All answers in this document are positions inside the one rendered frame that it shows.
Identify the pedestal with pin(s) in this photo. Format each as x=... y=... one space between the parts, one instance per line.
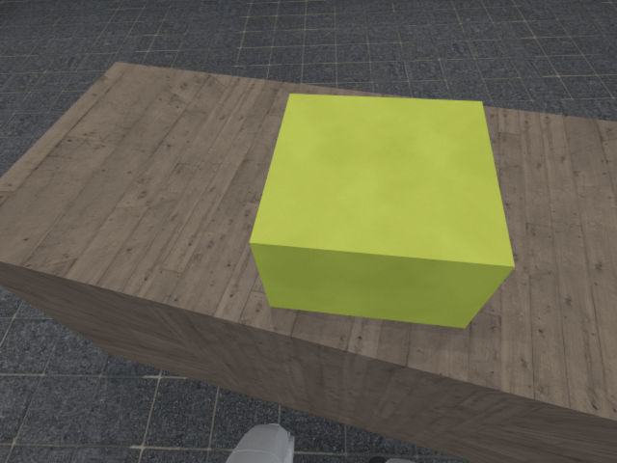
x=129 y=221

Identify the carton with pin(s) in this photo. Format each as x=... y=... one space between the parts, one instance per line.
x=382 y=207

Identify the robot left thigh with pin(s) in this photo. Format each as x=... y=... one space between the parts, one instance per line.
x=264 y=443

